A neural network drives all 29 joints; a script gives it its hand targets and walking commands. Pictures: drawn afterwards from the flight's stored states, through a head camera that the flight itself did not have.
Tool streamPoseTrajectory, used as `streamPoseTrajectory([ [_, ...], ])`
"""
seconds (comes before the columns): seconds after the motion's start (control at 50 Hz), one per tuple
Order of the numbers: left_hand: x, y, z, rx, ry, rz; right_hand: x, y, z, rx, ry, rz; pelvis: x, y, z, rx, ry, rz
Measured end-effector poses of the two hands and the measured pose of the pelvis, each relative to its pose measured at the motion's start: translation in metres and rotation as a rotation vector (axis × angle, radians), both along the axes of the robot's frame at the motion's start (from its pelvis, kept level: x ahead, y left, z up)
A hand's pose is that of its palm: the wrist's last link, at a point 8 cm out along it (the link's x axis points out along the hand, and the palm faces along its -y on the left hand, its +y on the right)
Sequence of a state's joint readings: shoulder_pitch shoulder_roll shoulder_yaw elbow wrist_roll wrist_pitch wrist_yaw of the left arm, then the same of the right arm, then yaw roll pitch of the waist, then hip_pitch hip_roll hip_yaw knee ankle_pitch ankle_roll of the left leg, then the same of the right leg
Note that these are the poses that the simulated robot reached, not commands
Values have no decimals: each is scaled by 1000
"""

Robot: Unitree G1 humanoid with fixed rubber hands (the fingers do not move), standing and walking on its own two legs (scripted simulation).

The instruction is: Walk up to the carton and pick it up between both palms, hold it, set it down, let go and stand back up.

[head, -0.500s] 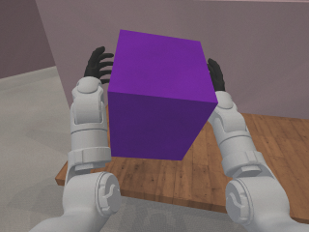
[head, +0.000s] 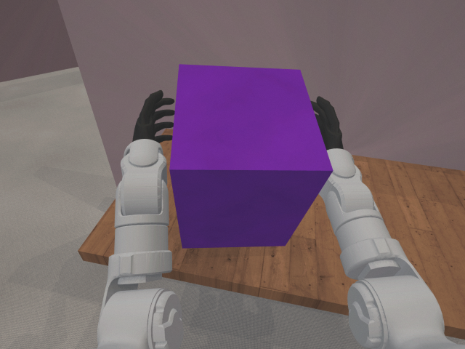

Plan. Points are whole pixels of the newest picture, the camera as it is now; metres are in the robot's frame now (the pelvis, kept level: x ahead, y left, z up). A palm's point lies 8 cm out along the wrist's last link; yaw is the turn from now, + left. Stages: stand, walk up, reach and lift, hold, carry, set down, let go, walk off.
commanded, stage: set down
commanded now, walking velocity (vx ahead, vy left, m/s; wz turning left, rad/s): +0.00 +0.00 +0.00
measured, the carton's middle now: (237, 164) +0.40 -0.01 +0.16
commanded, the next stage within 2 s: none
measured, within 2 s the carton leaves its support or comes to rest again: neither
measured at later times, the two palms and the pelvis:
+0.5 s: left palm (159, 157) +0.38 +0.12 +0.19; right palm (330, 156) +0.39 -0.17 +0.19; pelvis -0.01 -0.01 +0.00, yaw -1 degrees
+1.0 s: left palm (169, 169) +0.40 +0.11 +0.16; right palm (328, 164) +0.40 -0.18 +0.16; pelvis +0.00 -0.02 +0.00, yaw -2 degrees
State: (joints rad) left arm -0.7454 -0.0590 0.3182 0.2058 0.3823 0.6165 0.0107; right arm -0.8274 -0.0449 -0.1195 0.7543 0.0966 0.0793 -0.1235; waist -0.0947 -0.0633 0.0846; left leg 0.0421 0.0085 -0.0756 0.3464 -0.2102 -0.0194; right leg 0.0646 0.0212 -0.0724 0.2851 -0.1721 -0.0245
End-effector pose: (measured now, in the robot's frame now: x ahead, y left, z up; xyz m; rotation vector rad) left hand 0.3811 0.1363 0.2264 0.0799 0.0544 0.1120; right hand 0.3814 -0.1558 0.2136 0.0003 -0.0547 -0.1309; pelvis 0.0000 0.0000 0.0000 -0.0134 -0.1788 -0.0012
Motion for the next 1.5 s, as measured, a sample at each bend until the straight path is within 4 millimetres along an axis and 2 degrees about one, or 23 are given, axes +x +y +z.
streamPoseTrajectory([
  [0.2, -3, -5, -9, 8, 31, 10, -1, -5, -10, 14, 26, 14, -2, -1, 0, 3, 2, -9],
  [0.4, -2, -12, -31, -15, 93, 16, 2, -12, -23, 9, 82, 25, -9, -8, 1, 12, 32, -18],
  [0.54, 3, -16, -33, -21, 84, 22, 6, -16, -28, 21, 88, 25, -9, -12, 1, 15, 62, -17],
  [0.64, 6, -21, -38, -26, 91, 22, 8, -22, -36, 22, 102, 22, -8, -15, 1, 16, 74, -20],
  [0.86, 10, -23, -63, -48, 125, 40, 17, -23, -53, 5, 136, 39, -6, -19, 1, 18, 118, -32],
  [1.24, 25, -33, -79, -53, 154, 51, 32, -34, -72, 25, 178, 47, 0, -19, 1, 21, 180, -51],
  [1.5, 30, -38, -99, -61, 189, 71, 42, -38, -91, 12, 217, 68, 4, -23, 0, 24, 233, -68],
])
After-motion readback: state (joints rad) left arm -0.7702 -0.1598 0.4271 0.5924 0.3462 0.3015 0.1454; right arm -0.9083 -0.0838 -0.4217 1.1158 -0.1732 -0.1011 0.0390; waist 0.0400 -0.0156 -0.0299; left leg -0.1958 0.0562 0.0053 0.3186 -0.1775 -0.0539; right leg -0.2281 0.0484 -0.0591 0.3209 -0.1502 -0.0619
